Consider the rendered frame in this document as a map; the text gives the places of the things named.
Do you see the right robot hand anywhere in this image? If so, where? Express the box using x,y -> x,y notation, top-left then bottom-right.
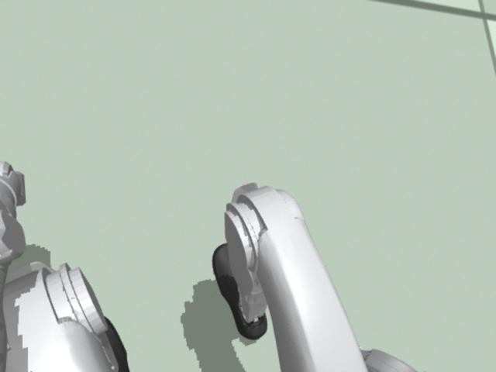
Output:
359,346 -> 418,372

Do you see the left robot foot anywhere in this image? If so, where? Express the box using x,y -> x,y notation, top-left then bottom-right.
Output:
104,316 -> 129,372

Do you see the left robot arm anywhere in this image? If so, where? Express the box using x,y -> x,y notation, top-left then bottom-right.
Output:
0,161 -> 26,372

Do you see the right robot foot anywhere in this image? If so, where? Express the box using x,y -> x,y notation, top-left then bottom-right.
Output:
212,243 -> 267,339

